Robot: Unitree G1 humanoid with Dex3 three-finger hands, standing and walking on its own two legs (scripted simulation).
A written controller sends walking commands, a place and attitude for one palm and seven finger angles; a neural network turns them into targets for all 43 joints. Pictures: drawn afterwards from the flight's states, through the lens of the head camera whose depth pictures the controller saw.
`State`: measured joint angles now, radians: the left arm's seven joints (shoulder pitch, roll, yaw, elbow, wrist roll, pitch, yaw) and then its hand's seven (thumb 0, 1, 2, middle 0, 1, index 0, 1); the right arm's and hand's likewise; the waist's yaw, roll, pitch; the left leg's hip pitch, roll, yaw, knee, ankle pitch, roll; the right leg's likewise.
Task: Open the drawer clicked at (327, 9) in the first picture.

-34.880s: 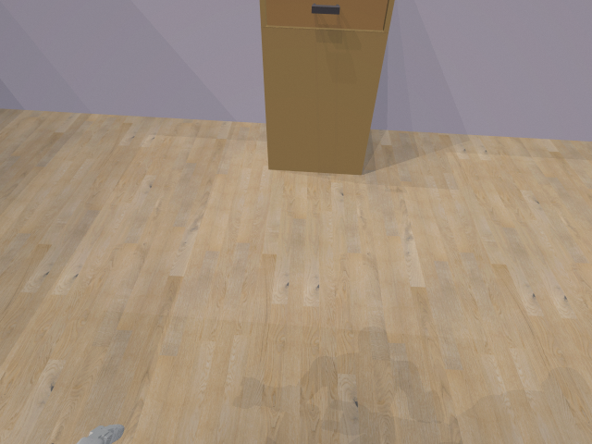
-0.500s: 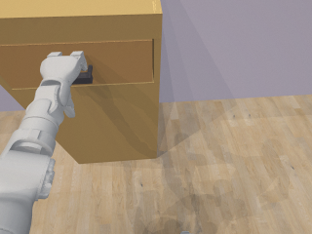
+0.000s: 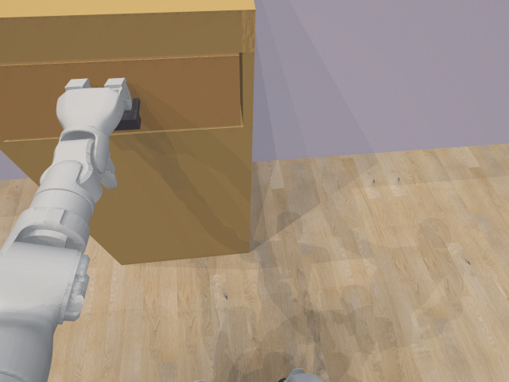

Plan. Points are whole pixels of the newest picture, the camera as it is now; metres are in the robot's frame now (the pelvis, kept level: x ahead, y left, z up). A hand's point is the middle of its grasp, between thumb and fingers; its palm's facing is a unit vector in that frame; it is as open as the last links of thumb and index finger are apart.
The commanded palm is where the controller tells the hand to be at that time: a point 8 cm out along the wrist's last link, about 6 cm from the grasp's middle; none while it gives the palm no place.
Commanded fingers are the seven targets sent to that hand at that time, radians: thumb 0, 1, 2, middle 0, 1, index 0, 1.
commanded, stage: lower the fingers behind the handle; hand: left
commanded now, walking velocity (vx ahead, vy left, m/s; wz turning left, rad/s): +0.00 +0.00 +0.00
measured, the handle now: (109, 113) +0.56 +0.22 +0.07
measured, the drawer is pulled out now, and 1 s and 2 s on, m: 0.00 0.00 0.00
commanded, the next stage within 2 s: lift the hand off the handle in 0.28 s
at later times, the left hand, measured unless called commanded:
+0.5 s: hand (105, 134) +0.50 +0.22 +0.07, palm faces -0.02 +0.03 -1.00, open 13.8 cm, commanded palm +0.49 +0.22 +0.11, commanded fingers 0.00 -0.50 0.30 -0.30 -1.20 -0.30 -1.20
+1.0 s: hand (104, 131) +0.51 +0.22 +0.08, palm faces -0.08 +0.02 -1.00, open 13.7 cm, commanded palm +0.50 +0.22 +0.15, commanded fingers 0.00 -0.50 0.30 -0.30 -1.20 -0.30 -1.20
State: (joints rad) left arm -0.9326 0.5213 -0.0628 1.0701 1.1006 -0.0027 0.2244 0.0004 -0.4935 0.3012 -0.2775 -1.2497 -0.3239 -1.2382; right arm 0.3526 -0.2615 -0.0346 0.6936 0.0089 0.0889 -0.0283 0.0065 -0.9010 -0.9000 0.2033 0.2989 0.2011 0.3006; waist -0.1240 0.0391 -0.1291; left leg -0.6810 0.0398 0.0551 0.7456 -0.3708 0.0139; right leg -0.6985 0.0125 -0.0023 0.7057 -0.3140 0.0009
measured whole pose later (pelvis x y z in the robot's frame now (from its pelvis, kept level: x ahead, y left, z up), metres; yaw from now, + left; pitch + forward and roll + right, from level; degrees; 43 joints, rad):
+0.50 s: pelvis -0.01 +0.00 +0.00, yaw +0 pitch +19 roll -1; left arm -0.98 0.53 -0.09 1.10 1.10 0.00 0.22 0.00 -0.49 0.30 -0.28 -1.25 -0.32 -1.24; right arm 0.37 -0.26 -0.03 0.69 0.01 0.07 -0.03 0.01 -0.90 -0.90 0.20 0.30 0.20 0.30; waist -0.13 0.04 -0.13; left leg -0.74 0.04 0.05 0.78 -0.37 0.02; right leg -0.75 0.01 -0.01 0.73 -0.31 0.00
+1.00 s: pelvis -0.01 +0.00 +0.00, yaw +0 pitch +18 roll -1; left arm -0.99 0.57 -0.06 1.09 1.09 -0.02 0.14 0.00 -0.49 0.30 -0.31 -1.23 -0.36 -1.18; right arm 0.40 -0.26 -0.03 0.70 0.01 0.05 -0.05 0.01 -0.90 -0.90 0.20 0.30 0.20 0.30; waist -0.15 0.06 -0.11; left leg -0.71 0.04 0.05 0.76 -0.36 0.02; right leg -0.72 0.01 -0.01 0.70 -0.29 0.00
